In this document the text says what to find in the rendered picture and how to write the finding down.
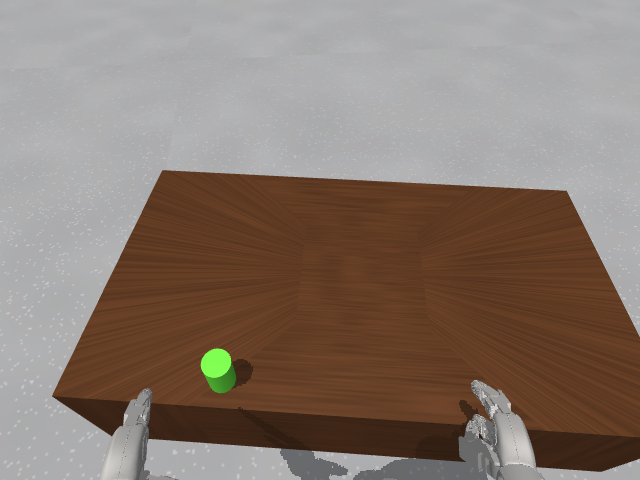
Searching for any can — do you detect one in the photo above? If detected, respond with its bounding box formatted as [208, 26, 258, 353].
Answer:
[201, 348, 236, 393]

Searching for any right robot hand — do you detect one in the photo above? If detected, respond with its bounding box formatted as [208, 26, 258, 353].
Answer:
[459, 380, 537, 480]

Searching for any right robot arm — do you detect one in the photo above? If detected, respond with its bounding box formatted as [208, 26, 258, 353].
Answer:
[496, 464, 545, 480]

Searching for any left robot hand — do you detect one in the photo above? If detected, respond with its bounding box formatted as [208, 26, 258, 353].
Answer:
[99, 388, 178, 480]

